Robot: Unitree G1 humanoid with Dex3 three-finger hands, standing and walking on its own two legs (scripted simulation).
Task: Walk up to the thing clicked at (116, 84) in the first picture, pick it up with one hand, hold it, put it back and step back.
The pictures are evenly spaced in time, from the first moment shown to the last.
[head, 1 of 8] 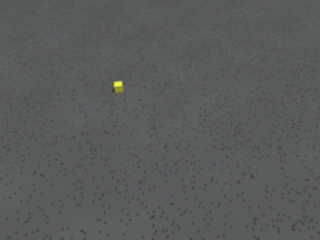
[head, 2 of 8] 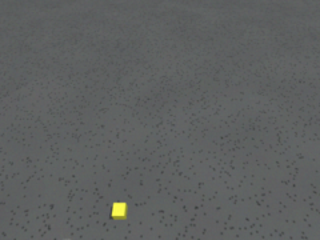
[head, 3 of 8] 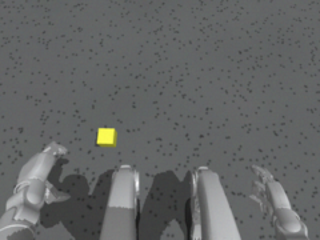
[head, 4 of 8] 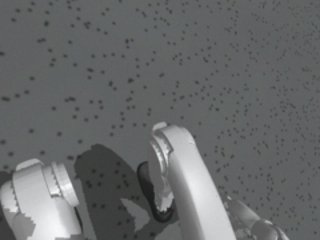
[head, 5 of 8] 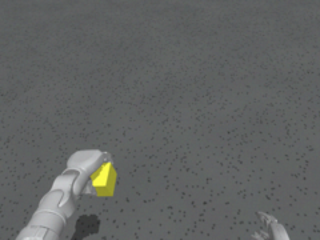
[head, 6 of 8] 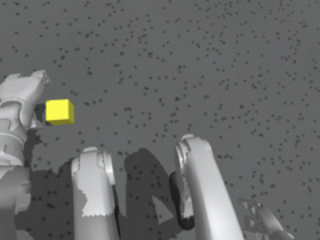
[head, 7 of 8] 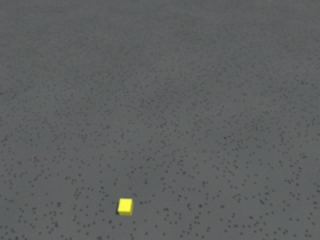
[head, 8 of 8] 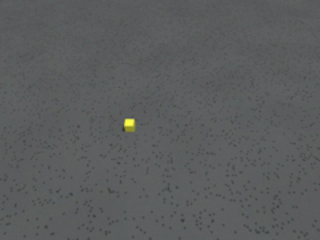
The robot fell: no
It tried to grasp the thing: yes
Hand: left
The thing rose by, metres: 0.67
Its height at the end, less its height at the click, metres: +0.00
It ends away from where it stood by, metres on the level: 0.01
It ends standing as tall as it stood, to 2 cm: yes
